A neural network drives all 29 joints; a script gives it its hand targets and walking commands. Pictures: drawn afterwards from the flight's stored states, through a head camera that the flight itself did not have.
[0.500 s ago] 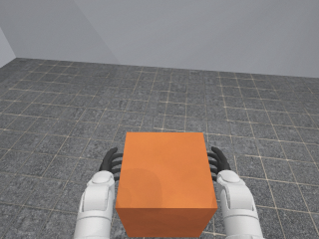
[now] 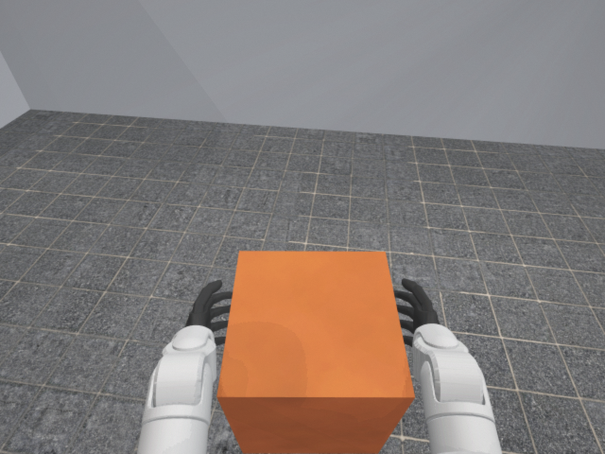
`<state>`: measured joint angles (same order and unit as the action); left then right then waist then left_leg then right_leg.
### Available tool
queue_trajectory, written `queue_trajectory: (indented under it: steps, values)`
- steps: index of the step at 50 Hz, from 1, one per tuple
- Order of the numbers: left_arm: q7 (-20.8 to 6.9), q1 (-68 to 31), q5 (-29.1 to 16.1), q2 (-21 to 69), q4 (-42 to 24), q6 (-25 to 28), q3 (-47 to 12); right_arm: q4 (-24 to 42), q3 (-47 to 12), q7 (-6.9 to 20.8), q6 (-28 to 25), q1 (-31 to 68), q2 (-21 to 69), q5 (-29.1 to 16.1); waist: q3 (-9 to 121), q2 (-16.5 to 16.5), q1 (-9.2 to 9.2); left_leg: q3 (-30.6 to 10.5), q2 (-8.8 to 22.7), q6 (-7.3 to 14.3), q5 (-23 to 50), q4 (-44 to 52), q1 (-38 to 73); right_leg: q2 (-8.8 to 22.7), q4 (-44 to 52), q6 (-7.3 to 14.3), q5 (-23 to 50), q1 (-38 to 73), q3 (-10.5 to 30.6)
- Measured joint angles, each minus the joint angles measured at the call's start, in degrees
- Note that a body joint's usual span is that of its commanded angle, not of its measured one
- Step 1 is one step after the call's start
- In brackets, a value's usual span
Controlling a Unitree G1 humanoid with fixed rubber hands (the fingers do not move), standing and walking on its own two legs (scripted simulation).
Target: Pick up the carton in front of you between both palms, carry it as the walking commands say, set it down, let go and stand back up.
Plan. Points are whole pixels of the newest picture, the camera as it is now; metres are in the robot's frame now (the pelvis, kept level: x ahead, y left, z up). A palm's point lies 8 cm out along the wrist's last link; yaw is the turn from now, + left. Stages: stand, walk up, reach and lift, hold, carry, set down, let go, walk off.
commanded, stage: carry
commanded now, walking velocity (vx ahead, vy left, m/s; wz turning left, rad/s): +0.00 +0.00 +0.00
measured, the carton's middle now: (311, 356) +0.29 +0.00 -0.03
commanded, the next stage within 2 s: hold in 0.34 s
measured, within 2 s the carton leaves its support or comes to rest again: neither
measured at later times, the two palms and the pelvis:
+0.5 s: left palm (214, 343) +0.27 +0.13 +0.04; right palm (445, 355) +0.26 -0.17 +0.04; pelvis -0.01 +0.00 +0.01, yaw -5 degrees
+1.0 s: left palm (226, 352) +0.32 +0.13 -0.08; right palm (413, 365) +0.30 -0.16 -0.07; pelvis -0.06 +0.05 -0.03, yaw -9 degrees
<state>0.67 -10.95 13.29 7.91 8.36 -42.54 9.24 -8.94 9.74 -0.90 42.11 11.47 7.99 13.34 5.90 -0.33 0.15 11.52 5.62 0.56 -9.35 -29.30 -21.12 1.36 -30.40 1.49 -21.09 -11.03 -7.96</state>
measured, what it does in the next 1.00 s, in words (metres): shifts its weight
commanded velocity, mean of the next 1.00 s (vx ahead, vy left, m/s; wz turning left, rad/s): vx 0.00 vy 0.00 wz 0.00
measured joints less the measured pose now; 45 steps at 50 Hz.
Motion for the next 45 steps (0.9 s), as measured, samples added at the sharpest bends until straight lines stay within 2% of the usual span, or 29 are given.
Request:
queue_trajectory:
  steps: [17, 18, 20, 22, 24, 27, 29, 32, 38, 42, 45]
  values:
    - [-0.01, -0.01, 0.01, 0.0, -0.14, -0.08, -0.03, 0.14, -0.03, 0.03, 0.09, 0.02, 0.01, 0.04, -0.23, -0.01, 0.03, -0.15, 0.26, -0.24, 0.67, 0.23, -0.35, -0.26, -0.44, 0.39, 0.19, -0.64, -0.12]
    - [0.09, -0.05, -0.02, 0.04, -0.41, -0.01, 0.01, -0.01, 0.11, 0.11, -0.31, 0.1, 0.04, -0.07, -1.67, -0.31, 0.0, -0.69, -0.23, -0.1, 1.57, 1.04, 1.15, -0.15, 0.03, 0.44, 0.33, 0.71, -0.07]
    - [0.21, 0.9, 0.11, -0.13, -2.1, 0.16, -0.09, -0.42, -0.57, 0.31, -1.52, 0.14, 0.08, -0.09, -4.99, -1.26, -0.99, -5.44, -2.52, -0.26, 2.17, 3.95, 5.33, -0.48, 2.06, 1.51, 2.05, 3.79, 1.94]
    - [0.26, 1.98, 0.15, -0.28, -3.1, 0.56, -0.15, -0.94, -1.28, 0.55, -2.4, 0.08, 0.05, 0.14, -7.12, -1.24, -1.26, -9.51, -3.42, -1.04, 2.14, 6.09, 8.28, -1.39, 4.55, 0.94, 3.2, 6.23, 3.67]
    - [0.41, 2.46, 0.0, -0.33, -3.26, 0.9, -0.34, -1.09, -1.41, 0.6, -2.78, -0.12, 0.0, 0.08, -8.5, -0.98, -0.78, -12.44, -3.83, -1.72, 3.27, 7.29, 10.19, -2.22, 6.38, 0.57, 4.46, 7.84, 4.99]
    - [0.51, 1.73, 0.19, -0.23, -2.25, 1.23, -0.88, -0.85, -0.6, 0.59, -3.15, -0.57, -0.1, -0.24, -9.66, -1.2, 0.38, -12.61, -3.8, -2.49, 2.79, 8.25, 11.86, -2.52, 7.39, 0.28, 5.45, 9.02, 6.32]
    - [0.36, 0.21, 0.68, -0.03, -0.54, 1.6, -0.57, -1.67, 0.64, 0.65, -3.56, 0.08, -0.01, -0.3, -10.17, -1.48, 0.41, -11.76, -3.8, -2.25, 3.04, 8.43, 12.53, -2.44, 7.0, 0.05, 5.57, 9.08, 7.23]
    - [-0.2, -3.83, 2.24, 0.71, 3.89, 2.65, 2.28, -6.22, 3.91, 1.29, -5.06, 3.79, 0.61, 1.01, -11.02, -1.91, -0.56, -11.0, -4.2, -1.88, 2.79, 7.58, 12.54, -2.25, 5.04, -0.26, 5.2, 8.07, 8.71]
    - [-0.81, -13.82, 7.22, 3.76, 13.48, 7.08, 13.39, -20.8, 13.53, 4.29, -11.45, 15.91, 0.97, 7.08, -13.22, -2.16, -2.78, -11.02, -5.16, -1.22, 1.02, 2.62, 8.56, -2.17, -0.45, -0.51, 3.77, 3.31, 10.55]
    - [-1.27, -18.81, 10.37, 4.46, 18.07, 11.66, 18.38, -26.96, 19.03, 5.69, -16.27, 22.21, 0.84, 11.83, -14.04, -2.03, -2.42, -11.26, -5.52, -0.74, 0.04, -1.89, 1.85, -1.97, -4.69, -0.83, 2.67, -3.08, 10.41]
    - [-1.43, -21.18, 11.31, 4.35, 20.11, 15.78, 20.05, -28.98, 21.0, 5.83, -20.04, 24.99, 0.53, 13.33, -14.19, -1.72, -1.73, -11.47, -5.72, -0.41, -0.62, -5.84, -5.66, -1.89, -8.49, -1.3, 1.94, -10.36, 10.22]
